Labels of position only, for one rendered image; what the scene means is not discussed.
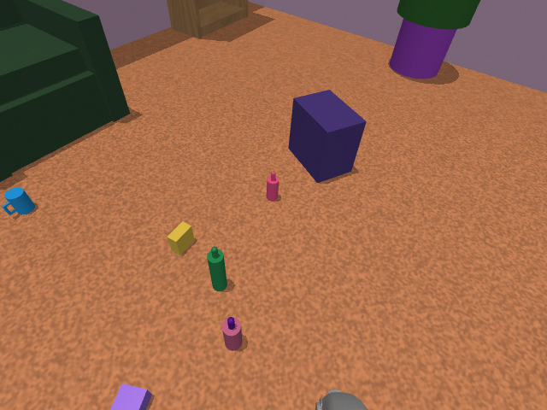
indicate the armchair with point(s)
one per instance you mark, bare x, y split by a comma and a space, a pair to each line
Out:
58, 80

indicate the bookshelf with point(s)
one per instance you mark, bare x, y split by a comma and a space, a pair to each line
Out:
198, 18

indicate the potted plant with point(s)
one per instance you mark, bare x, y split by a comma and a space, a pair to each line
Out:
426, 34

